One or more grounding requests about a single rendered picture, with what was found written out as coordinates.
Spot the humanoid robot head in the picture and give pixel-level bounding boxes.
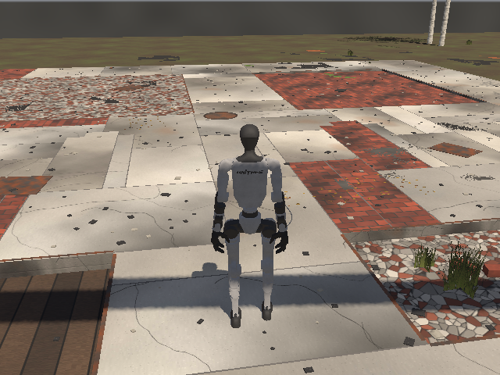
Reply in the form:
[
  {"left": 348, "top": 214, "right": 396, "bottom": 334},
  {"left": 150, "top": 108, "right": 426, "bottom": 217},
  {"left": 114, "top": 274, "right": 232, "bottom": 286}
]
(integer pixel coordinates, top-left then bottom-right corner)
[{"left": 236, "top": 124, "right": 263, "bottom": 163}]

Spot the left robot shin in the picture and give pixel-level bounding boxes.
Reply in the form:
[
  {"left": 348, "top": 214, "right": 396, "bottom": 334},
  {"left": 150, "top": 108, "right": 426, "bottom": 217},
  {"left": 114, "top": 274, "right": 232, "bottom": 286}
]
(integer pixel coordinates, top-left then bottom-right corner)
[{"left": 228, "top": 264, "right": 240, "bottom": 317}]

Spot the robot right upper arm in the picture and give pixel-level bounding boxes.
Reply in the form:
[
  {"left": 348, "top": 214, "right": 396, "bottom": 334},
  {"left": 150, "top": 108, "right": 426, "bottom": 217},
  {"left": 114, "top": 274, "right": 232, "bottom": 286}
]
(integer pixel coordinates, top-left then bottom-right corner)
[{"left": 266, "top": 158, "right": 283, "bottom": 202}]

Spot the robot left forearm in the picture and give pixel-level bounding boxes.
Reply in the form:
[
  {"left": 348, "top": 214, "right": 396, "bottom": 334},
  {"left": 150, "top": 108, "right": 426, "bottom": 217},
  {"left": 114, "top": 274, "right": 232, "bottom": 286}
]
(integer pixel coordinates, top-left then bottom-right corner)
[{"left": 212, "top": 192, "right": 226, "bottom": 232}]

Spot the robot left upper arm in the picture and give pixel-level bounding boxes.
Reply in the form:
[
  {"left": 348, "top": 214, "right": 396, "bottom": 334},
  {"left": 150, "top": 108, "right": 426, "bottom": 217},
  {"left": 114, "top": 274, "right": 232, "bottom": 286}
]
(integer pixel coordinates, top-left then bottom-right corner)
[{"left": 217, "top": 158, "right": 234, "bottom": 202}]

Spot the robot right hand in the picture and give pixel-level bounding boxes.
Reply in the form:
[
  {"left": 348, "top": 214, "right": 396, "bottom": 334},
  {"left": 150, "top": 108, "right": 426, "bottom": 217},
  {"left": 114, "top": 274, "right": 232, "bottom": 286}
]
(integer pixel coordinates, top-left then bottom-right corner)
[{"left": 270, "top": 231, "right": 288, "bottom": 254}]

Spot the robot right forearm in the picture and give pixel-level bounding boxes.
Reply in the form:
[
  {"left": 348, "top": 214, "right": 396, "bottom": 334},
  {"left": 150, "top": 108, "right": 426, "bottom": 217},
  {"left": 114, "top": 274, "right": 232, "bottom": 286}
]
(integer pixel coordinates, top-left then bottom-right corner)
[{"left": 274, "top": 192, "right": 288, "bottom": 232}]

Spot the robot left hand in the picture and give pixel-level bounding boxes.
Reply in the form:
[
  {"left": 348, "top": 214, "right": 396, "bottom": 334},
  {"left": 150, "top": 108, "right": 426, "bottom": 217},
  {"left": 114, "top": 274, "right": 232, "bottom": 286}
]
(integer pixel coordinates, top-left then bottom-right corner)
[{"left": 211, "top": 230, "right": 230, "bottom": 253}]

